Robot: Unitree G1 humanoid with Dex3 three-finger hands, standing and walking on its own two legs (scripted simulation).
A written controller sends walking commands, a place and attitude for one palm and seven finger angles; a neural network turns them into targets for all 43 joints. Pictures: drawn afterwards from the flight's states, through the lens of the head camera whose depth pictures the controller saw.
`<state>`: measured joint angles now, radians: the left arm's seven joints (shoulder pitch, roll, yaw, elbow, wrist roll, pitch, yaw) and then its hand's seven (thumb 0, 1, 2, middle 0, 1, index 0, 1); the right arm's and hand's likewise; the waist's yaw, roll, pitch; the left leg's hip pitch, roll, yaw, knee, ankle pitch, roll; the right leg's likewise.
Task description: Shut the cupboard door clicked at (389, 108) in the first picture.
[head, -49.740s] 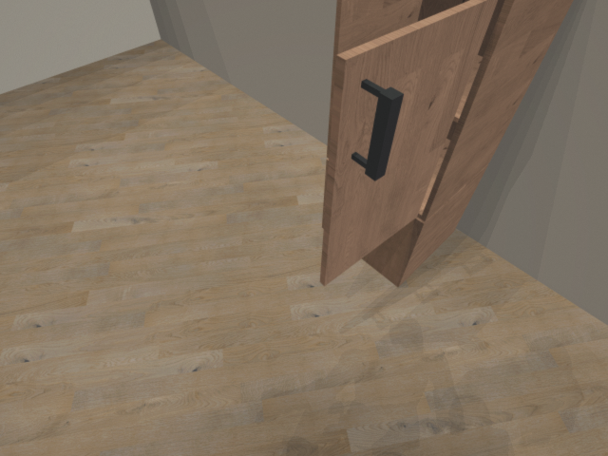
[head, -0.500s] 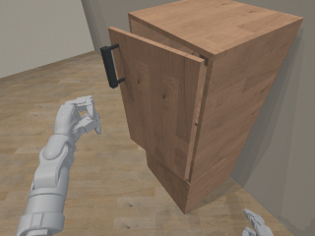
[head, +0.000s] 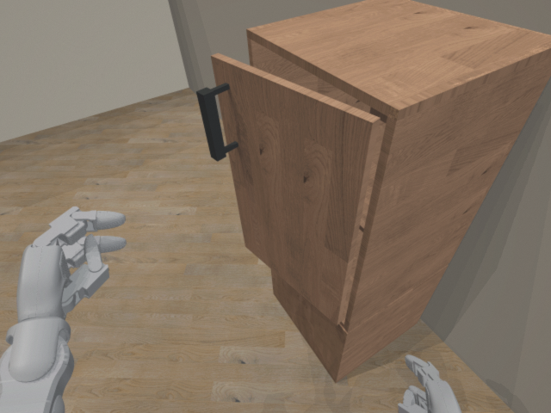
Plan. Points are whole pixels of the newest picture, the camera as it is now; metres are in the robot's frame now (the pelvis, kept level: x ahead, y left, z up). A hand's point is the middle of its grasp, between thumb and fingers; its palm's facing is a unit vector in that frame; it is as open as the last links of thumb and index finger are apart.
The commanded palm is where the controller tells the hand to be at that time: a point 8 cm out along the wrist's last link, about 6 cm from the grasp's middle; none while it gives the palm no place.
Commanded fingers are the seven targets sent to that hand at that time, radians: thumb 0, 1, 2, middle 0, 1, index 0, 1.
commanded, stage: draw the hand back to the body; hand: left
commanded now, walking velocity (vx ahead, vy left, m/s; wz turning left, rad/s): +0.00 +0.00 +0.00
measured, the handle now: (220, 122) +0.62 +0.19 +0.12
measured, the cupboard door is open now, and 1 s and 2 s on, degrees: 12 12 12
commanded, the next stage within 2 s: step back with the hand held close in 0.58 s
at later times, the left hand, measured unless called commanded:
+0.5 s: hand (62, 299) +0.19 +0.27 +0.15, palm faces +0.48 -0.79 -0.38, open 7.4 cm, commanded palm +0.14 +0.30 +0.17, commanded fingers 0.00 0.90 0.90 -0.20 -0.30 -0.20 -0.30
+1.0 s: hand (53, 303) +0.19 +0.28 +0.15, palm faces +0.37 -0.79 -0.49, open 7.4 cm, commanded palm +0.13 +0.31 +0.17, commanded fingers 0.00 0.90 0.90 -0.20 -0.30 -0.20 -0.30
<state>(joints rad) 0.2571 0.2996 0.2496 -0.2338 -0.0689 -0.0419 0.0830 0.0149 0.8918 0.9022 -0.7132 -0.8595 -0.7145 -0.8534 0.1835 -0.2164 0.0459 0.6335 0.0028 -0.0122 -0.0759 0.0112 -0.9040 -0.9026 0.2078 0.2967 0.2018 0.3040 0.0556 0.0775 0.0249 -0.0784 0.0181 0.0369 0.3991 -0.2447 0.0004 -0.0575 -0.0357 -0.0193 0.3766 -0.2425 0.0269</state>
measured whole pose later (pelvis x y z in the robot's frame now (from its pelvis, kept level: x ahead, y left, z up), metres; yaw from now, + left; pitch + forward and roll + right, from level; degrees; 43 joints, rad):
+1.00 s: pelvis -0.02 +0.02 +0.00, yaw -1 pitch +0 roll -1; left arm 0.53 0.39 0.38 -0.40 -0.06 -0.12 0.11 0.01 0.89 0.90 -0.21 -0.31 -0.21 -0.30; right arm 0.17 -0.25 -0.02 0.56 0.02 0.05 -0.10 0.01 -0.91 -0.90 0.21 0.30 0.20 0.30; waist 0.01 0.06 0.00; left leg -0.24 0.01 0.06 0.47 -0.24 0.02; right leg -0.21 -0.04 0.01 0.41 -0.21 0.05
